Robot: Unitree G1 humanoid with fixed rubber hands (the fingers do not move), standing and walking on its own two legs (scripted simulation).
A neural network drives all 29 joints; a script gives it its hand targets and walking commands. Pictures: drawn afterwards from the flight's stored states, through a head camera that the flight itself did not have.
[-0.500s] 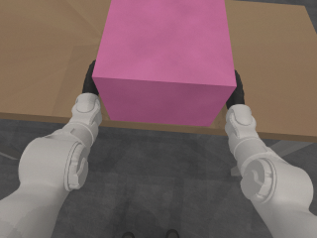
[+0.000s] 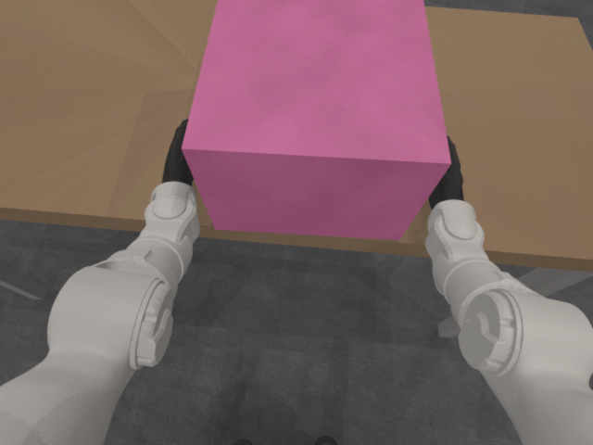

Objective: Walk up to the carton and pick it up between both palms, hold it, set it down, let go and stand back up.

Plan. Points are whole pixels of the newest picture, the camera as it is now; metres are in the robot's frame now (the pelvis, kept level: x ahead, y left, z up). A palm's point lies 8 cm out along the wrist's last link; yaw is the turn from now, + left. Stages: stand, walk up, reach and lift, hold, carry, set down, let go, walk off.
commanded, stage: reach and lift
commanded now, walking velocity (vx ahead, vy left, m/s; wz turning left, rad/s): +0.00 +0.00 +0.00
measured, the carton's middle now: (314, 111) +0.56 -0.03 +0.07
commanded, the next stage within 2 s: none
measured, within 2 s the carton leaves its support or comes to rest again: leaves its support in 0.60 s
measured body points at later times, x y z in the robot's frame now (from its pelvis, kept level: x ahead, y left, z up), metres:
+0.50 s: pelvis +0.00 -0.01 +0.00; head +0.11 -0.01 +0.43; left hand +0.48 +0.15 +0.04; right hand +0.46 -0.20 +0.03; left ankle -0.01 +0.13 -0.71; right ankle -0.01 -0.10 -0.71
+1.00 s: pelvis -0.02 +0.00 +0.01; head +0.01 +0.00 +0.45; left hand +0.44 +0.16 +0.11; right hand +0.44 -0.18 +0.12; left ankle -0.01 +0.13 -0.71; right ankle -0.01 -0.10 -0.71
